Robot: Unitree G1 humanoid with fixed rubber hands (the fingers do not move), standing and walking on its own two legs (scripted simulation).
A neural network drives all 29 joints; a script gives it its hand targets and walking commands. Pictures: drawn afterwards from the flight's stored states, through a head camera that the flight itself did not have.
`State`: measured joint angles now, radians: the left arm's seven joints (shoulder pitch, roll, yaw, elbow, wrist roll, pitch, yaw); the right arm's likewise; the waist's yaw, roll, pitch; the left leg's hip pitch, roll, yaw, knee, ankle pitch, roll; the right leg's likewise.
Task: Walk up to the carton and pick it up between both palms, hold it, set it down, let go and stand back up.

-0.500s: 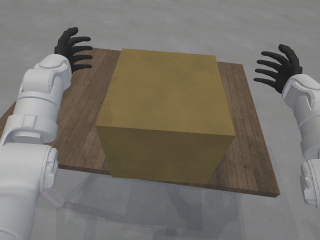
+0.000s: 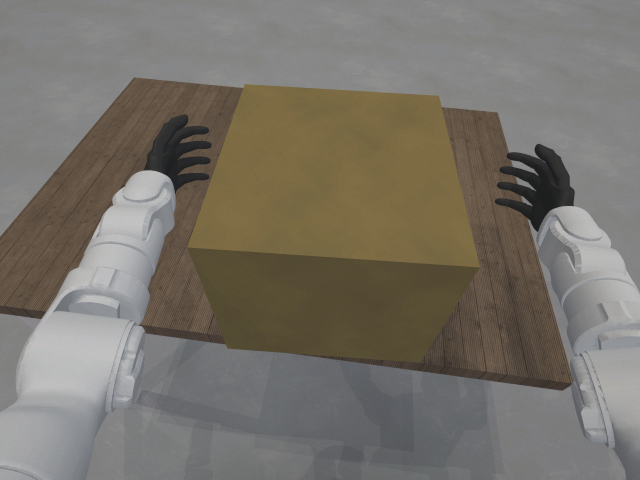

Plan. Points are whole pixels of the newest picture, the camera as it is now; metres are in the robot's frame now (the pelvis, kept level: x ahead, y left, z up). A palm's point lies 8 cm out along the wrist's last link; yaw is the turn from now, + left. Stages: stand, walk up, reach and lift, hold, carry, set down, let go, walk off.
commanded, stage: reach and lift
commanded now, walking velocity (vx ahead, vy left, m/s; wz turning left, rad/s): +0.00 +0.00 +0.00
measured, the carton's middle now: (332, 223) +0.47 -0.01 +0.02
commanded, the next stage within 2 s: none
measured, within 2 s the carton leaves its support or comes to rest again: neither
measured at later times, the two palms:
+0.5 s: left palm (179, 201) +0.43 +0.20 +0.10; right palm (533, 217) +0.42 -0.26 +0.11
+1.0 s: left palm (186, 210) +0.43 +0.19 +0.09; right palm (488, 215) +0.43 -0.21 +0.10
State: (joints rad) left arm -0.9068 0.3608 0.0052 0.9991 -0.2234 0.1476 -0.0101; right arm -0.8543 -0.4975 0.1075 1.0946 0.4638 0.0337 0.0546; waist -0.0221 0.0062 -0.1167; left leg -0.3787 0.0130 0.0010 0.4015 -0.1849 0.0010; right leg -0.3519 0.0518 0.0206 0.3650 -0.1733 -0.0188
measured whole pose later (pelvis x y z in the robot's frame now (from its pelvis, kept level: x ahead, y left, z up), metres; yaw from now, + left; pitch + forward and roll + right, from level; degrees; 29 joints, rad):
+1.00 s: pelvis -0.02 -0.01 -0.02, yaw +2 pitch +21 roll -1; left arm -1.08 0.28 -0.14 1.47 -0.29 -0.27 0.04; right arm -1.03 -0.32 0.09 1.41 0.41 -0.21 -0.01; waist -0.03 -0.01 -0.28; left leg -0.73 0.01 -0.05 0.55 -0.18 -0.02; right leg -0.69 0.05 -0.03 0.51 -0.19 -0.04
